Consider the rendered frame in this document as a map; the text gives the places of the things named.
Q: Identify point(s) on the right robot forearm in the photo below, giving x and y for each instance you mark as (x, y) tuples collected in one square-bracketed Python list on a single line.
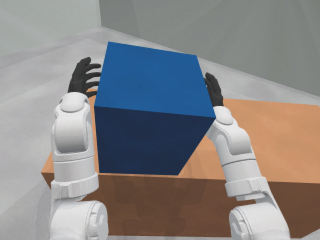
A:
[(242, 174)]

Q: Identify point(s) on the robot right upper arm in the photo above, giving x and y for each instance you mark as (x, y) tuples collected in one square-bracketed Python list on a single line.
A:
[(259, 221)]

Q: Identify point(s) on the left robot forearm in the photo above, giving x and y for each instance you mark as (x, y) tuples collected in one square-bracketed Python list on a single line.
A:
[(72, 146)]

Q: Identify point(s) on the pedestal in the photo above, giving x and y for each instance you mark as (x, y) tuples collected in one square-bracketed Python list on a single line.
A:
[(285, 138)]

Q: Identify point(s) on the robot left upper arm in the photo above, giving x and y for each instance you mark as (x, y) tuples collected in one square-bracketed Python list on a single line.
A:
[(81, 220)]

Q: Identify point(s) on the carton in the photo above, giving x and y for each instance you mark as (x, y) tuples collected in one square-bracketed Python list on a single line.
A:
[(152, 109)]

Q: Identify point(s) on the left robot hand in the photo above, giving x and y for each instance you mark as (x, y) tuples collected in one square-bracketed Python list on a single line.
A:
[(79, 77)]

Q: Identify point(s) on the right robot hand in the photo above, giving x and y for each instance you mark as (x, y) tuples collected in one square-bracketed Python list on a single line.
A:
[(214, 90)]

